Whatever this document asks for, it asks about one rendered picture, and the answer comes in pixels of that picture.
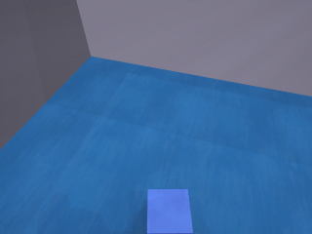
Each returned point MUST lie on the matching carton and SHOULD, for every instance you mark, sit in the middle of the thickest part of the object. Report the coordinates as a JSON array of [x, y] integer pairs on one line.
[[168, 211]]

